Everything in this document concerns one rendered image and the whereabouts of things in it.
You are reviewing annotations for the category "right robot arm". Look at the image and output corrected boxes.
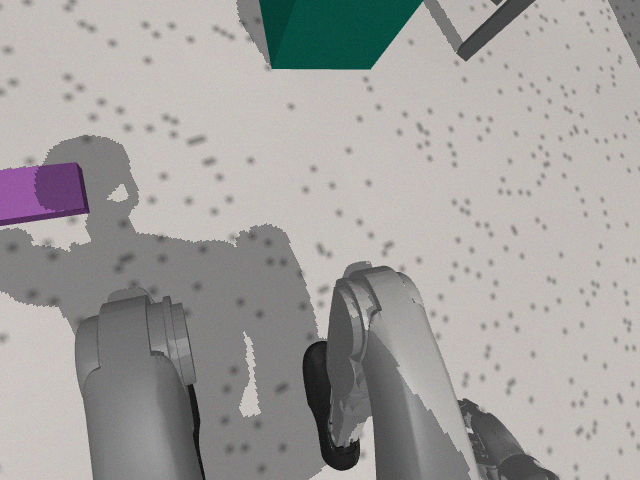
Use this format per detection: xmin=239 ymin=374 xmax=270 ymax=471
xmin=497 ymin=454 xmax=560 ymax=480

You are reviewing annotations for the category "right robot foot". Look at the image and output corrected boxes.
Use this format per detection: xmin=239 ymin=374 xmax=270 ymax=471
xmin=303 ymin=341 xmax=360 ymax=471

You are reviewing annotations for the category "right robot hand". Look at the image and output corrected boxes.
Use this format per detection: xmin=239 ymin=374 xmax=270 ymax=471
xmin=457 ymin=398 xmax=526 ymax=480

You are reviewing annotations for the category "left robot foot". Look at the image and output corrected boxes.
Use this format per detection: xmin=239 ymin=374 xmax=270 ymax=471
xmin=187 ymin=384 xmax=205 ymax=480

